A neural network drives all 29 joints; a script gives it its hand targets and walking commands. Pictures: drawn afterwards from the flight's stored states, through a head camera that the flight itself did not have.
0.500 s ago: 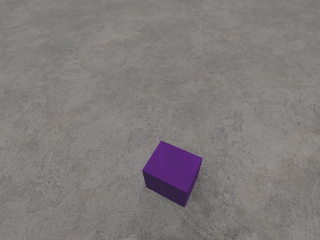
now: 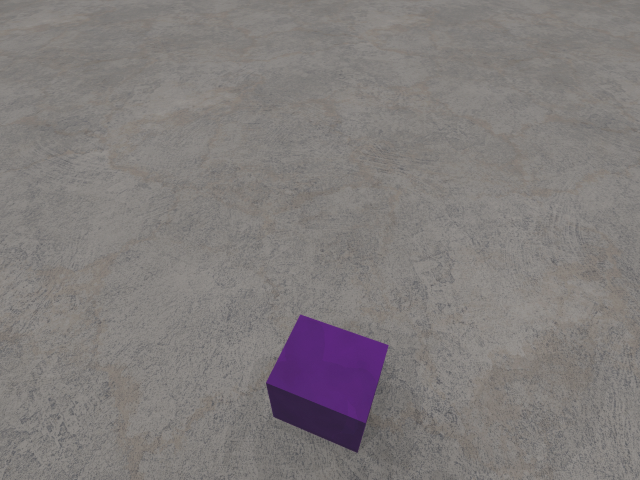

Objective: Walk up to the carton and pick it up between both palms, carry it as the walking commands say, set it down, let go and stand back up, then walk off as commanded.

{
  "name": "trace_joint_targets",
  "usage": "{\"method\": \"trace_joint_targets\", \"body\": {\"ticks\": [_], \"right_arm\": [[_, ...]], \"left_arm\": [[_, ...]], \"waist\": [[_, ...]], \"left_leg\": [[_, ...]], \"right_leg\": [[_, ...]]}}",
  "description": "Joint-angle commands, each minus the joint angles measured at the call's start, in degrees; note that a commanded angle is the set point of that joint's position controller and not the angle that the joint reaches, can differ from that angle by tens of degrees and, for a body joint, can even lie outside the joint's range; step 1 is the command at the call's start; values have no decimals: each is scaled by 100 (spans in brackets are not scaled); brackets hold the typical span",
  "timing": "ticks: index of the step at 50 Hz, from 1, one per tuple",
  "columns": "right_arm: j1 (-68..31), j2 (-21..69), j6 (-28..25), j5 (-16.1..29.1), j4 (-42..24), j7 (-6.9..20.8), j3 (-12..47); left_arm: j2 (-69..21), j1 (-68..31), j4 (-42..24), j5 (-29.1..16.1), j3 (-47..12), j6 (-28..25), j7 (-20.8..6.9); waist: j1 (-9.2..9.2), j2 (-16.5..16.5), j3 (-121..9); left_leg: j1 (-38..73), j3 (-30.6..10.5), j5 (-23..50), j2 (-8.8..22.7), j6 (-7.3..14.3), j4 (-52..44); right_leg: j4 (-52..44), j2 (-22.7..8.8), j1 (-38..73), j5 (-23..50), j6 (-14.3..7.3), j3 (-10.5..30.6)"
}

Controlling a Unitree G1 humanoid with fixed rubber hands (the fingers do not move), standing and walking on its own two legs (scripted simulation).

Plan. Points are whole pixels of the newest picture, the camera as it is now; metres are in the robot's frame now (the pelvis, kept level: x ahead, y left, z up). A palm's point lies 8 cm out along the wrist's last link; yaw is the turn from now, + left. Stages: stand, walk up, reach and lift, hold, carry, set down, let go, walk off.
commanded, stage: walk up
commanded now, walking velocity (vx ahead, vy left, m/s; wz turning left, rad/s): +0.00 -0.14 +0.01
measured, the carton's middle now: (328, 382) +0.54 -0.02 -0.65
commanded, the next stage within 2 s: none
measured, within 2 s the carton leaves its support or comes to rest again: neither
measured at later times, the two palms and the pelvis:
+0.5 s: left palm out of the picture -0.04 +0.15 -0.13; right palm out of the picture -0.07 -0.28 -0.14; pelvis -0.03 -0.06 +0.01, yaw +2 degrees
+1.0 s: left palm out of the picture -0.05 +0.40 -0.12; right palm out of the picture -0.02 -0.15 -0.14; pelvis -0.05 +0.10 -0.01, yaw -8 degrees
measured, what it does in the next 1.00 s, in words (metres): steps to the left: left foot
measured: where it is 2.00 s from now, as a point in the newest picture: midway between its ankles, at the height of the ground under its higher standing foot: outside the picture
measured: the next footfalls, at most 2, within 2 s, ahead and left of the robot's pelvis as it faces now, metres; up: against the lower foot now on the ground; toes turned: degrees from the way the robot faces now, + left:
left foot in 0.98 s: -0.01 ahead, +0.22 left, +0.00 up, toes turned -6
right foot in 1.62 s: +0.19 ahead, +0.02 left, +0.00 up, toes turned -23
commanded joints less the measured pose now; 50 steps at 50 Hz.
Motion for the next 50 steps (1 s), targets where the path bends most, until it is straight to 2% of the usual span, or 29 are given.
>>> {"method": "trace_joint_targets", "body": {"ticks": [1,2,3,4,6,7,9,11,14,17,20,23,25,27,28,29,30,31,33,34,36,38,42,44,46,47,48,49,50], "right_arm": [[319,-1224,75,42,-301,-135,-376],[237,-1163,33,-15,-318,-110,-359],[173,-790,39,30,-288,-74,-280],[309,-365,70,118,-57,-25,-143],[458,-184,182,89,56,27,-122],[386,-156,229,62,80,32,-95],[437,-260,259,39,119,47,-137],[547,-452,296,94,261,65,-173],[667,-390,303,130,323,70,-169],[628,-163,264,113,369,89,-120],[720,-340,306,100,378,43,-163],[740,-301,305,110,523,15,-170],[771,-46,265,114,547,8,-99],[969,-27,255,154,710,-50,-8],[836,-147,248,-121,512,-43,-128],[490,-788,350,-348,153,90,-387],[378,-861,378,-304,-11,132,-444],[332,-837,382,-328,-63,191,-421],[238,-489,351,-429,-153,216,-279],[152,-504,319,-423,-300,256,-260],[72,-540,315,-395,-465,301,-263],[-203,-625,356,-317,-638,275,-200],[-282,-640,359,-240,-782,237,-129],[-48,-556,368,-182,-734,233,-102],[437,-616,298,-89,-602,187,-150],[635,-896,298,-91,-471,188,-210],[645,-1328,194,-87,-446,165,-291],[212,-1567,137,-19,-802,208,-280],[-182,-1666,98,62,-903,204,-294]], "left_arm": [[849,469,-111,69,297,-82,-20],[496,437,-134,32,189,-91,-38],[448,493,-126,30,127,-164,-31],[159,668,-61,21,-17,-278,-32],[401,572,-107,-32,-15,-363,-47],[418,407,-134,-27,-15,-365,-9],[322,285,-177,-59,-97,-356,13],[409,507,-153,-37,-62,-394,-4],[440,706,-144,-46,-102,-430,51],[492,604,-245,-39,-37,-417,57],[250,613,-225,-71,-87,-394,69],[444,647,-194,-62,-35,-346,68],[271,682,-157,-10,-105,-316,53],[170,757,-131,-31,-126,-300,47],[718,1071,-199,-66,227,-320,70],[1142,2155,180,125,414,-158,233],[1295,2046,134,175,435,-79,289],[1276,1853,8,127,430,-83,286],[1152,1505,-304,89,467,-123,241],[980,1456,-277,102,494,-140,206],[975,1360,-366,178,525,-100,207],[1095,1457,-473,218,571,-82,196],[1248,1655,-418,183,619,-50,212],[1464,1437,-457,188,690,5,212],[1436,1029,-603,131,645,60,215],[1371,977,-534,120,655,50,228],[900,804,-639,124,572,104,198],[649,854,-849,118,486,94,119],[728,892,-897,190,547,78,14]], "waist": [[-65,502,255],[-70,934,166],[68,316,-42],[93,29,-200],[82,-489,-110],[55,-646,179],[9,-403,521],[106,-799,633],[100,-222,307],[59,-410,169],[53,66,192],[111,-184,138],[157,-434,172],[162,-74,267],[61,-78,267],[459,60,617],[406,99,835],[340,73,590],[306,34,392],[287,-360,219],[259,-723,-25],[373,-1273,74],[400,-1417,-135],[286,-1812,-119],[-183,-1199,-209],[-451,-624,-273],[-483,1879,-207],[-326,2054,-91],[7,1616,168]], "left_leg": [[-293,-2041,258,2046,585,-906],[-309,-1852,780,1912,590,-881],[-346,-1473,799,1596,389,-760],[-105,-664,230,795,75,-249],[15,-512,-322,401,-202,-53],[18,-546,-324,420,-177,-150],[-65,-554,-344,410,-222,-81],[-376,-610,-582,308,-213,64],[-558,-687,-819,225,-141,635],[-513,-873,-844,228,-125,894],[-556,-961,-951,221,-133,1142],[-593,-902,-1042,141,-178,791],[-259,-890,-904,158,-225,551],[-164,-935,-468,153,-237,-147],[6,-449,-552,80,-295,255],[-1127,-324,-1603,-140,-254,1567],[-1515,-858,-1362,51,-305,2145],[-1557,-1010,-1174,170,-342,2320],[-1878,-1080,-761,199,-414,2775],[-1847,-1070,-547,230,-434,2698],[-1169,-805,-471,-5,-356,2475],[-1121,-633,-543,-193,-460,2146],[-840,-356,-888,-356,-557,1383],[-435,-454,-862,-327,-532,1078],[824,-378,-577,-288,-373,-57],[1701,-338,-957,-253,-215,-777],[995,-1614,-1963,949,-75,-1630],[264,-2471,-2975,1949,86,-2002],[-277,-2595,-3255,2091,107,-2095]], "right_leg": [[143,-228,-353,585,-34,74],[44,-300,-80,561,12,71],[-358,-300,295,738,-143,152],[-1141,-616,498,1016,-264,641],[-1769,-1036,150,617,-392,1329],[-2000,-1018,-97,83,-429,1272],[-2279,-972,-179,-134,-410,1332],[-2399,-876,17,-350,-277,1325],[-2259,-972,535,155,-403,1294],[-2310,-1049,322,-322,-393,1344],[-2322,-1163,318,-425,-413,1512],[-2290,-1100,629,-649,-304,1390],[-2278,-1052,383,-829,-516,1327],[-2102,-1011,506,-683,-471,1264],[-2048,-1156,44,-902,-458,1345],[-2639,-2176,329,-2002,-489,3419],[-2726,-2508,403,-1744,-375,4071],[-2606,-2427,316,-2198,-530,3925],[-2131,-1917,389,-1703,-665,3165],[-1971,-1631,442,-1260,-379,2525],[-1951,-1247,-30,-940,-187,2063],[-1940,-1075,-165,-927,-256,2046],[-2025,-1054,-123,-887,-139,1828],[-1901,-1147,-577,-822,-260,1883],[-1578,-767,-1521,-984,91,1437],[-725,-203,-2132,-875,420,552],[2033,263,-2622,-1359,150,-37],[3123,-3,-2869,-1270,268,211],[3463,-134,-2902,-842,214,612]]}}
